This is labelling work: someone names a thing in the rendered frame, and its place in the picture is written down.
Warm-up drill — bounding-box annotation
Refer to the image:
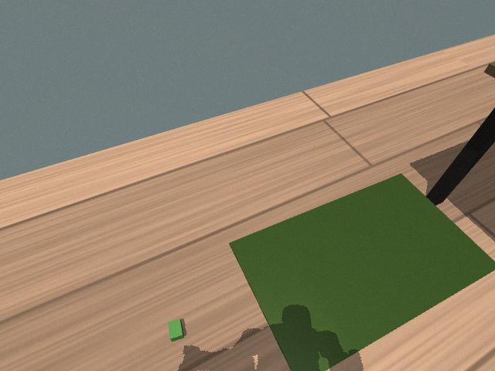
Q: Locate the small box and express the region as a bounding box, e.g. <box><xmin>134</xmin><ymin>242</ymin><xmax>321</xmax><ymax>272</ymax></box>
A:
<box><xmin>168</xmin><ymin>319</ymin><xmax>184</xmax><ymax>342</ymax></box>

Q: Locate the table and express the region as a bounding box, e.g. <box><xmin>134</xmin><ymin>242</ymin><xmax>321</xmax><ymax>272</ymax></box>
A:
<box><xmin>426</xmin><ymin>63</ymin><xmax>495</xmax><ymax>205</ymax></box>

